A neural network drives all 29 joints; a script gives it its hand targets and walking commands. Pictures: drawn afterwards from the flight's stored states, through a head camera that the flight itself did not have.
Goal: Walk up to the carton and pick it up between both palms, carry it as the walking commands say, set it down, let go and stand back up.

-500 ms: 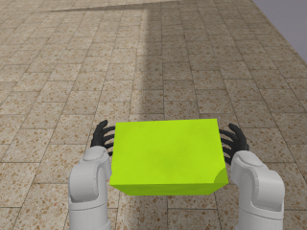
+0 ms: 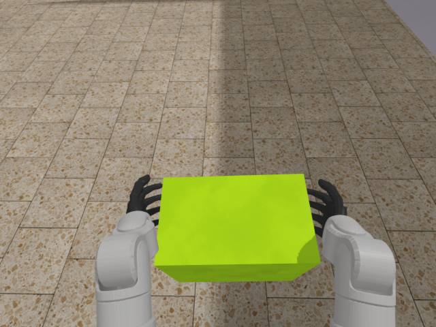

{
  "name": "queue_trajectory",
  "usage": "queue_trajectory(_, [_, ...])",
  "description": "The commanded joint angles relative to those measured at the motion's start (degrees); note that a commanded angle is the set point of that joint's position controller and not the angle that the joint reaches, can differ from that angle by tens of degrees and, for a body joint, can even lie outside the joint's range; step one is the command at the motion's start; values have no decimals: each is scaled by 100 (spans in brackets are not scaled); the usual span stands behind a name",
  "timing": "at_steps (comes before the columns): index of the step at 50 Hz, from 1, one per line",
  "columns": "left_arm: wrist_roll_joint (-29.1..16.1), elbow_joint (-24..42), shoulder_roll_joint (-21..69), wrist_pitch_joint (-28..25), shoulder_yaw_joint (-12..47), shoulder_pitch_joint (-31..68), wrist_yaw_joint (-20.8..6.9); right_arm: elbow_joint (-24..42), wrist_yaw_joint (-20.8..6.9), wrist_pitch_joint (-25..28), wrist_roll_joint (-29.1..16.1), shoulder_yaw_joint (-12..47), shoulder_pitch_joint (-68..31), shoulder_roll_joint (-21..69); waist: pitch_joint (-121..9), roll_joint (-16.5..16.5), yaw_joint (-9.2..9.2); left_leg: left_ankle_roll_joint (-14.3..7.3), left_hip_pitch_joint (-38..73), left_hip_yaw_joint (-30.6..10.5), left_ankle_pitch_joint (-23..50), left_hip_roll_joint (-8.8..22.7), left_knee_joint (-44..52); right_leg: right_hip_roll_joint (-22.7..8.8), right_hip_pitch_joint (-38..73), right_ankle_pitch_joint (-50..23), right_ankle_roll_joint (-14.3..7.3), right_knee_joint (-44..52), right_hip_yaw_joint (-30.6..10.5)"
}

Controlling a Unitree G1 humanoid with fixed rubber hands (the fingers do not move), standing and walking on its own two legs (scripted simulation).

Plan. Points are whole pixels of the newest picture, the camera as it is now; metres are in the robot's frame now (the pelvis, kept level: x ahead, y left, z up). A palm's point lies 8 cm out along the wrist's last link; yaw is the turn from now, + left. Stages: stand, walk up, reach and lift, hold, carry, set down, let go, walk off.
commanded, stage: carry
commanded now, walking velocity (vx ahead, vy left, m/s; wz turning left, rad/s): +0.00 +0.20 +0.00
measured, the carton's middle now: (233, 234) +0.29 +0.00 -0.01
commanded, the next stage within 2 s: none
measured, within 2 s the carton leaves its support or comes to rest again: neither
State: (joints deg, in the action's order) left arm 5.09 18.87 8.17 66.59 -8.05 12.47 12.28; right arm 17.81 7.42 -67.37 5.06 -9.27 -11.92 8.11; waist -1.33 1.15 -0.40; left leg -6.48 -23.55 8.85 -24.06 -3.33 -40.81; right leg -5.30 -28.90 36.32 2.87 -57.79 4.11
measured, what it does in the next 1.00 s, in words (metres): steps to the left: right foot, then left foot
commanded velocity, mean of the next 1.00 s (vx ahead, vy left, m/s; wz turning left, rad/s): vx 0.00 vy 0.20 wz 0.00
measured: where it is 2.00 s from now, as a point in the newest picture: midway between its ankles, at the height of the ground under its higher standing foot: outside the picture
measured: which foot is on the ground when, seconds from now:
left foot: down 0.00-0.14, up 0.16-0.36, down 0.38-1.00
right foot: up 0.00-0.08, down 0.10-0.42, up 0.44-0.56, down 0.58-0.78, up 0.80-1.00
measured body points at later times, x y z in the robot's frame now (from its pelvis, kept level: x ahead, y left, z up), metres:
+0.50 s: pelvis +0.06 +0.13 +0.00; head +0.08 +0.14 +0.45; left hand +0.35 +0.30 +0.07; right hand +0.35 -0.03 +0.07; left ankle +0.08 +0.25 -0.71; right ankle +0.00 -0.01 -0.68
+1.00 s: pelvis +0.11 +0.26 +0.00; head +0.15 +0.25 +0.45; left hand +0.41 +0.41 +0.07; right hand +0.39 +0.09 +0.05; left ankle +0.09 +0.30 -0.71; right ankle +0.07 +0.17 -0.69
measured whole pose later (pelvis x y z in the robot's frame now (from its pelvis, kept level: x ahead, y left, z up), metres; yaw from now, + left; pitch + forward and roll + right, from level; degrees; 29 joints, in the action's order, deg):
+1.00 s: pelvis +0.11 +0.26 +0.00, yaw -2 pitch +6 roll +1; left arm 4.9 16.7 8.4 65.9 -8.0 13.7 13.4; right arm 15.8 10.5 -68.7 4.4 -9.6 -13.0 8.3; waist -1.4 0.0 0.3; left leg -7.7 -22.9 9.5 -22.5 -4.8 -38.8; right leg -3.7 -28.1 34.3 2.1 -53.7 6.5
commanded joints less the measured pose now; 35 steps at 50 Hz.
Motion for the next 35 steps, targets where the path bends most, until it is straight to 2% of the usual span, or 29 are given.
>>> queue_trajectory(1, [-2376,430,5523,121,4234,2665,-2246,881,-1691,20,-2321,4386,-2810,5393,-2430,-1084,109,-696,2705,-1724,6421,1794,984,202,-155,-578,-165,1220,303])
queue_trajectory(2, [-2356,374,5559,114,4189,2595,-2255,976,-1685,17,-2326,4477,-2939,5373,-2580,-835,31,-507,2480,-1353,6804,1644,756,280,553,-1040,-224,1934,383])
queue_trajectory(3, [-2334,332,5638,108,4156,2577,-2275,1015,-1674,8,-2321,4542,-2945,5338,-2830,-467,-43,-189,1914,-971,6923,1441,191,109,1647,-1922,-332,2820,187])
queue_trajectory(4, [-2255,210,5634,91,4073,2389,-2302,1078,-1664,-5,-2327,4613,-2964,5322,-3000,396,-107,257,546,-656,5636,1063,-620,-704,3118,-3833,-657,3378,-675])
queue_trajectory(5, [-2244,248,5535,49,3952,2231,-2297,1353,-1654,-27,-2429,4752,-3190,5282,-2895,2232,-172,720,-1368,-454,1225,273,-2029,-2170,4332,-7308,-1508,3334,-2552])
queue_trajectory(6, [-2266,347,5473,5,3861,2236,-2248,1564,-1657,-36,-2637,4899,-3476,5227,-2871,2185,-153,713,-2008,-1060,-1171,161,-3186,-2460,4538,-8580,-2048,3003,-2824])
queue_trajectory(7, [-2109,17,5547,-25,3670,2100,-2243,1721,-1689,-38,-2774,4955,-3890,5273,-2814,1912,-153,568,-2125,-1670,-1345,463,-3601,-2481,4222,-8423,-2152,2652,-2801])
queue_trajectory(8, [-2067,47,5613,-25,3609,2063,-2223,1798,-1697,-32,-2806,4922,-3878,5304,-2609,1575,-157,524,-2134,-1748,-1196,598,-3541,-2309,3876,-7715,-2013,2642,-2377])
queue_trajectory(10, [-2065,250,5570,-8,3710,2234,-2195,1461,-1688,-16,-2694,4815,-3386,5200,-2226,1237,-70,807,-2321,-1751,-1179,799,-2576,-1854,3902,-7064,-1452,2620,-1624])
queue_trajectory(11, [-2099,300,5479,22,3810,2229,-2182,1187,-1663,-43,-2561,4651,-3020,5102,-2258,1008,5,826,-2042,-1521,-924,900,-1767,-1687,3852,-6788,-1177,2637,-1198])
queue_trajectory(12, [-2131,301,5455,58,3899,2183,-2177,971,-1648,-82,-2440,4514,-2733,5042,-2292,949,7,831,-1740,-1128,-608,800,-1122,-1563,3761,-6689,-1033,2668,-900])
queue_trajectory(15, [-2129,322,5349,110,4109,2152,-2154,603,-1700,-161,-2322,4349,-2405,5010,-2220,1416,-14,856,-224,-96,19,320,762,-1239,2829,-6267,-751,2390,-371])
queue_trajectory(16, [-2105,205,5294,119,4118,2096,-2151,486,-1732,-172,-2309,4336,-2419,5074,-2241,1272,67,829,557,239,912,89,1533,-1145,2402,-6380,-545,2039,-223])
queue_trajectory(17, [-2063,143,5314,125,4149,2016,-2163,392,-1766,-155,-2305,4340,-2434,5144,-2399,678,79,645,1312,-199,1775,292,1508,-864,1869,-6104,-227,1308,13])
queue_trajectory(18, [-2046,193,5314,124,4228,2105,-2186,269,-1803,-98,-2337,4300,-2389,5210,-2494,-1136,104,119,2029,-1641,4989,1504,1278,-290,723,-3817,221,165,468])
queue_trajectory(19, [-2094,328,5317,129,4302,2330,-2210,282,-1823,-26,-2397,4275,-2546,5287,-2382,-2652,69,-537,2539,-2359,7368,2165,1225,498,-256,98,322,-441,462])
queue_trajectory(20, [-2186,472,5360,111,4332,2679,-2220,469,-1838,7,-2445,4253,-2892,5326,-2182,-2316,78,-678,2097,-1773,6663,2064,1210,218,-73,666,146,-330,51])
queue_trajectory(21, [-2369,555,5439,119,4393,2908,-2241,575,-1840,11,-2464,4262,-3112,5327,-2038,-2056,78,-521,1974,-1593,6128,1873,1122,166,-193,576,93,33,158])
queue_trajectory(23, [-2457,342,5507,183,4371,3112,-2282,513,-1804,-20,-2336,4131,-3238,5269,-1749,-1942,112,-392,1592,-1477,5197,1697,1150,110,-172,325,126,451,256])
queue_trajectory(24, [-2454,226,5565,212,4356,2987,-2298,461,-1775,-33,-2291,4097,-3183,5345,-1906,-1836,80,-386,1462,-1337,4837,1624,1046,147,180,-159,84,940,374])
queue_trajectory(26, [-2458,-17,5590,237,4292,2894,-2352,293,-1704,-26,-2167,4070,-2903,5320,-2199,-1435,1,-146,1089,-1082,4157,1464,648,71,1180,-1879,-2,2422,337])
queue_trajectory(27, [-2475,-116,5563,236,4224,2807,-2388,264,-1673,-31,-2120,4130,-2823,5333,-2374,-726,-31,111,535,-895,3440,1217,111,-433,1909,-2873,-177,2943,-393])
queue_trajectory(28, [-2458,-192,5471,216,4121,2714,-2406,361,-1664,-31,-2149,4235,-2865,5368,-2429,1062,-4,487,-566,-501,1876,604,-823,-1602,2693,-4728,-592,3431,-2073])
queue_trajectory(29, [-2447,-144,5517,159,4044,2644,-2391,709,-1669,-27,-2322,4423,-3175,5291,-2348,2123,-53,651,-1368,-599,-897,197,-1734,-2337,3079,-6355,-1368,3562,-2843])
queue_trajectory(30, [-2405,-305,5571,120,3935,2697,-2396,858,-1683,-19,-2437,4530,-3623,5318,-2347,1857,-66,604,-1398,-1117,-1070,380,-2071,-2244,3028,-6818,-1670,3362,-2827])
queue_trajectory(31, [-2323,-391,5642,104,3854,2649,-2388,1086,-1696,-9,-2542,4567,-3911,5378,-2152,1733,-73,561,-1657,-1077,-906,545,-1959,-2199,3166,-6729,-1691,3154,-2465])
queue_trajectory(32, [-2310,-326,5696,85,3775,2669,-2366,1266,-1684,5,-2635,4648,-4113,5404,-2062,1695,-69,520,-1700,-961,-841,609,-1499,-2025,3295,-6702,-1518,2956,-2034])
queue_trajectory(33, [-2322,-213,5665,79,3779,2671,-2330,1342,-1654,19,-2668,4656,-4109,5367,-2058,1860,-40,542,-1507,-867,-743,649,-895,-1754,3290,-6833,-1273,2620,-1493])
queue_trajectory(35, [-2340,-187,5604,89,3800,2516,-2263,1129,-1610,-5,-2587,4506,-3668,5254,-2327,1771,82,606,-56,-448,589,468,1119,-1150,2844,-6688,-600,1982,-384])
